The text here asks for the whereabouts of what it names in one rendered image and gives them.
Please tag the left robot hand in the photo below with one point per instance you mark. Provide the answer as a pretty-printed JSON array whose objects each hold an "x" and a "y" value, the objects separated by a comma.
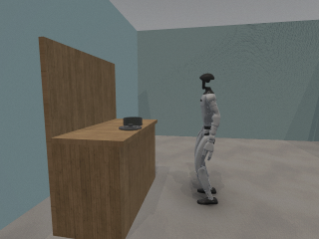
[{"x": 209, "y": 147}]

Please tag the left robot foot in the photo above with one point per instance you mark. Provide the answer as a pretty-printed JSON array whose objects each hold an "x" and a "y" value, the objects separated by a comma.
[{"x": 206, "y": 201}]

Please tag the table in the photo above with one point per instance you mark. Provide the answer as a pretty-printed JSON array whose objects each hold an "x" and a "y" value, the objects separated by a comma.
[{"x": 99, "y": 175}]

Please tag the left robot forearm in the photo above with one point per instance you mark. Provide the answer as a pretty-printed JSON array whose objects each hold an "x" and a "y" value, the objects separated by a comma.
[{"x": 213, "y": 129}]

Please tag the left robot upper arm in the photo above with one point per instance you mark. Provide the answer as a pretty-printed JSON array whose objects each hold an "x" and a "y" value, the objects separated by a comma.
[{"x": 211, "y": 100}]

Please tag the pot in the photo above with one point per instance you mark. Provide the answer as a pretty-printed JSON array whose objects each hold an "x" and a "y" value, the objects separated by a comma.
[{"x": 133, "y": 120}]

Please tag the humanoid robot head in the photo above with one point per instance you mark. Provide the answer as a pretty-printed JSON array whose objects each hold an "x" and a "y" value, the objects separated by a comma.
[{"x": 206, "y": 79}]

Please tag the lid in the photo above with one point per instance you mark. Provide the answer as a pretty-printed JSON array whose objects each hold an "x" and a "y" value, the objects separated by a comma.
[{"x": 130, "y": 127}]

